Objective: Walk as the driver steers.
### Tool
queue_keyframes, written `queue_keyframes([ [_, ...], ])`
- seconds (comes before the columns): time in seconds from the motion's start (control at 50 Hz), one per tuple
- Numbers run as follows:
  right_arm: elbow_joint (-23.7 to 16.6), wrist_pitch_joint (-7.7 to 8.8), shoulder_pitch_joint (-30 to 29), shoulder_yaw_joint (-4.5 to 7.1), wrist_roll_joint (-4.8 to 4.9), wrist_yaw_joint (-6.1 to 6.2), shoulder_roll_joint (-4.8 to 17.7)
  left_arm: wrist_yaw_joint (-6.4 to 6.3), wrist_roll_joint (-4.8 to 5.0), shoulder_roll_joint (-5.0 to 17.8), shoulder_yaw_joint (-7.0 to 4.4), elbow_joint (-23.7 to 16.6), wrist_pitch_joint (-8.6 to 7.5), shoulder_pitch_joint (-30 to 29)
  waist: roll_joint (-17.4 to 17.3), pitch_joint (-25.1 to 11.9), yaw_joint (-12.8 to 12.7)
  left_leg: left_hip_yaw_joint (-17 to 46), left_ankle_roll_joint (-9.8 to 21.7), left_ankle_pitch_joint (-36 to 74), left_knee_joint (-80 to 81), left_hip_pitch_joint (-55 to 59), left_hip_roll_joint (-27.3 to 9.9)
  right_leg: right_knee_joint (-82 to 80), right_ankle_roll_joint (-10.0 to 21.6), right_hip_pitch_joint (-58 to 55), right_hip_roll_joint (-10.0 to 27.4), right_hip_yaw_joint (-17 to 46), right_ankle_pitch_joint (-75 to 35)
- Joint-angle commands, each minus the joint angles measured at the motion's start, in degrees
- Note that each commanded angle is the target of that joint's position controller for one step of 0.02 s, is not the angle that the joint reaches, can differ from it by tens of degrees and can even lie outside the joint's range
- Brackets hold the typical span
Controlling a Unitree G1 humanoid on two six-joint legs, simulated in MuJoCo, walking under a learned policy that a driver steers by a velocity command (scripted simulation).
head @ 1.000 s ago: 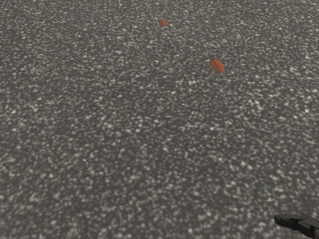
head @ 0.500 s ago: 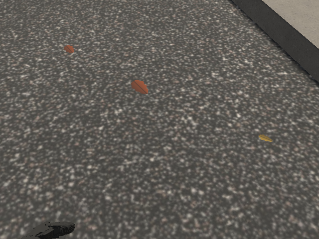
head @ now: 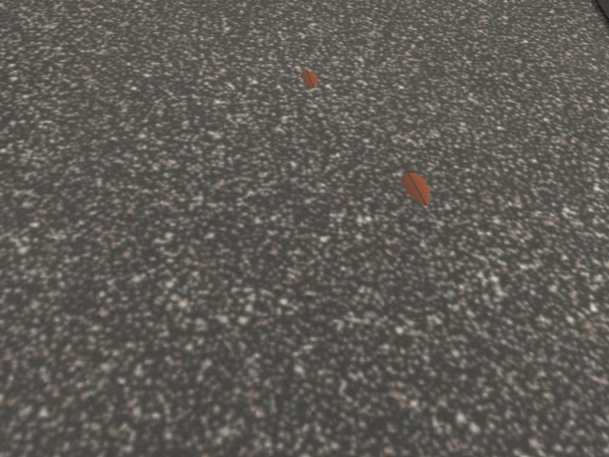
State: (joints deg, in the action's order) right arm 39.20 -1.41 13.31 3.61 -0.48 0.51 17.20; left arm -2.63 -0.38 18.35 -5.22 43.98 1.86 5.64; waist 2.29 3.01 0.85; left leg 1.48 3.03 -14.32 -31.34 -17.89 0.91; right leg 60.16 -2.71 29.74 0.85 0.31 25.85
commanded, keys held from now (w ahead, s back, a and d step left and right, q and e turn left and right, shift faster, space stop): q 0.18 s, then no key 0.04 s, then w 0.10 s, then no key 0.04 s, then e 0.64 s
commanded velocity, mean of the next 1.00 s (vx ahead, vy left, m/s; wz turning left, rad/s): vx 0.05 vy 0.00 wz -0.02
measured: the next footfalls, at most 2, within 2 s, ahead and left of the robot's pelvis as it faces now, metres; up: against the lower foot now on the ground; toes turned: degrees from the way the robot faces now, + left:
right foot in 0.36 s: +0.07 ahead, -0.13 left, +0.00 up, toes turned +13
right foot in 0.98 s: +0.10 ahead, -0.16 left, +0.00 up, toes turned -8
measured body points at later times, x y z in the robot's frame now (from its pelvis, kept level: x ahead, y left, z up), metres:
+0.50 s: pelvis +0.04 -0.03 +0.00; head +0.05 -0.04 +0.45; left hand +0.10 +0.25 -0.11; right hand +0.24 -0.26 -0.10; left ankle +0.03 +0.10 -0.73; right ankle +0.03 -0.14 -0.74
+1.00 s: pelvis +0.05 -0.05 -0.02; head +0.09 -0.08 +0.43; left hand +0.24 +0.22 -0.09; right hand +0.15 -0.36 -0.13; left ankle +0.03 +0.11 -0.73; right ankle +0.06 -0.15 -0.74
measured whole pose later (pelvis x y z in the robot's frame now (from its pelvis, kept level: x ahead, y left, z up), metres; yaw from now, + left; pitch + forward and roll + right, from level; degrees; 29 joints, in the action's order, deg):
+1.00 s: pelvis +0.05 -0.05 -0.02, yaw -6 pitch +1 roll +1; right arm 39.7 -1.1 10.3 4.6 0.1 2.0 18.2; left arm 1.6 1.1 18.9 -4.2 37.7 3.1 8.4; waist -1.4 4.1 0.8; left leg -6.1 -3.4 -24.3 -38.7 -15.2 -6.2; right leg 36.6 1.4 19.7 0.2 -1.7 17.0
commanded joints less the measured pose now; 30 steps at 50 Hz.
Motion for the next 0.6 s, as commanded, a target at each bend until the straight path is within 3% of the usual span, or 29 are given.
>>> queue_keyframes([
  [0.02, -5.0, 1.1, -3.1, 1.91, 0.61, 1.14, 8.7, -0.35, -0.06, 5.1, -1.66, -3.6, -1.07, -1.0, -9.9, -6.9, -1.2, 17.0, 8.9, 17.3, 13.0, 8.8, -12.8, 6.0, -0.9, 5.7, -0.1, 3.8, -4.8],
  [0.12, -5.5, 0.47, -0.9, 2.49, 0.88, 1.97, 9.9, 0.14, 0.54, 3.3, -0.86, -4.1, -1.79, -2.6, -9.5, -7.6, 0.4, 19.1, 9.4, 16.1, 11.8, 13.7, -11.7, -7.0, -2.6, 5.0, -1.2, 4.7, -7.2],
  [0.22, -6.5, -0.3, -2.4, 2.8, 0.5, 1.53, 10.5, 1.09, 0.95, 3.9, -0.67, -3.6, -2.41, -1.5, -11.0, -7.3, 0.9, 22.6, 10.3, 13.2, 11.1, 9.8, -11.3, -16.4, -2.5, -2.9, -1.8, 4.7, -5.4],
  [0.26, -6.3, -0.44, -2.3, 2.4, 0.65, 1.16, 9.6, 1.71, 1.25, 4.2, -0.53, -3.4, -2.83, -0.8, -10.9, -8.4, 1.4, 24.0, 10.4, 1.2, 12.3, 8.1, -10.4, -20.0, -1.6, -6.7, -1.8, 3.6, -5.4],
  [0.32, -5.2, -0.42, -2.6, 1.59, 1.02, 0.84, 8.7, 2.8, 1.48, 3.3, -0.1, -3.1, -4.13, 0.9, -11.4, -5.6, -0.1, 26.1, 9.2, -16.4, 13.4, 2.8, -8.4, -30.0, 1.2, -14.1, -2.4, 1.0, -7.4],
  [0.34, -5.3, -0.37, -3.8, 0.95, 0.81, 0.95, 7.4, 2.91, 1.14, 2.5, 0.11, -2.5, -4.68, 2.0, -10.3, -3.8, -1.7, 25.4, 7.5, -15.3, 12.0, 0.4, -6.6, -37.3, 2.5, -18.3, -2.0, 0.9, -12.0],
  [0.36, -5.1, 0.02, -3.5, 0.13, 0.36, 1.09, 5.1, 2.76, 0.2, 3.4, 0.12, -2.2, -5.13, 3.5, -7.8, -4.4, -2.2, 23.0, 4.7, -12.4, 8.1, -2.4, -4.4, -40.3, 3.9, -24.0, 1.7, 3.9, -14.9],
  [0.38, -4.6, 0.51, -1.2, -1.05, -0.71, 0.99, 1.4, 2.73, -1.37, 5.9, 0.26, -1.9, -5.39, 6.4, 2.1, -7.3, -1.2, 14.4, 0.3, -13.1, -5.2, -5.1, 1.0, -43.5, 7.0, -29.1, 12.5, 15.1, -22.6],
  [0.4, -7.1, 1.01, -3.0, -0.24, -0.55, 1.42, 3.4, 3.21, -2.81, 6.5, 0.74, -0.9, -5.8, 4.6, 9.8, -3.7, 1.7, 8.7, -2.3, -16.1, -5.5, -8.2, 3.5, -44.8, 14.4, -22.1, 17.6, 26.0, -24.3],
  [0.42, -6.3, 1.2, -4.0, 0.39, -1.38, 1.74, 6.4, 3.34, -1.72, 3.4, 1.62, -2.1, -6.22, 0.5, 7.4, -1.6, 1.4, 8.0, -4.6, -14.4, -7.3, -6.6, -0.3, -45.3, 16.1, -20.8, 16.9, 24.9, -23.7],
  [0.44, -5.8, 1.39, -4.8, 0.56, -1.26, 1.68, 6.5, 3.19, -0.84, 2.9, 1.89, -1.9, -6.11, -0.2, 7.7, -1.9, 1.0, 6.6, -5.5, -10.8, -5.4, -5.6, -0.5, -44.5, 14.7, -21.6, 14.2, 22.0, -24.2],
  [0.48, -4.6, 1.48, -5.2, 0.39, -1.35, 1.57, 4.8, 2.69, 0.59, 5.2, 1.62, -1.6, -5.28, -0.5, 7.5, -2.6, 0.6, 5.3, -6.5, -2.6, 1.2, -1.0, -0.9, -42.0, 11.8, -22.4, 10.3, 17.9, -28.7],
  [0.5, -4.0, 1.69, -5.0, 0.2, -1.12, 1.35, 3.9, 2.43, 0.78, 5.7, 1.71, -1.4, -4.88, -0.2, 6.6, -3.4, 1.1, 4.6, -6.4, 3.3, 5.2, 4.0, -0.7, -40.6, 10.3, -20.8, 8.3, 15.6, -33.2],
  [0.52, -3.7, 1.81, -4.8, 0.27, -0.99, 1.25, 4.2, 2.37, 0.86, 6.4, 1.49, -1.1, -4.66, 1.2, 5.7, -4.4, 0.8, 4.2, -6.1, 8.6, 6.5, 7.7, -0.3, -39.6, 9.1, -20.1, 6.7, 14.3, -35.4],
  [0.56, -4.2, 1.44, -5.0, 1.16, -0.39, 1.7, 7.2, 2.72, 1.07, 8.3, 0.88, -1.5, -4.54, 3.3, 3.1, -5.5, -0.6, 3.1, -4.8, 13.3, 2.9, 10.4, -1.1, -38.2, 8.1, -18.4, 4.8, 14.4, -32.0],
  [0.6, -4.5, 1.0, -4.8, 1.6, -0.03, 1.98, 6.9, 2.89, 1.79, 7.9, 0.83, -2.3, -4.33, 2.3, 2.0, -5.5, 0.0, 2.2, -3.4, 11.3, 0.8, 10.1, -0.7, -35.8, 8.5, -16.8, 3.5, 14.7, -30.9],
])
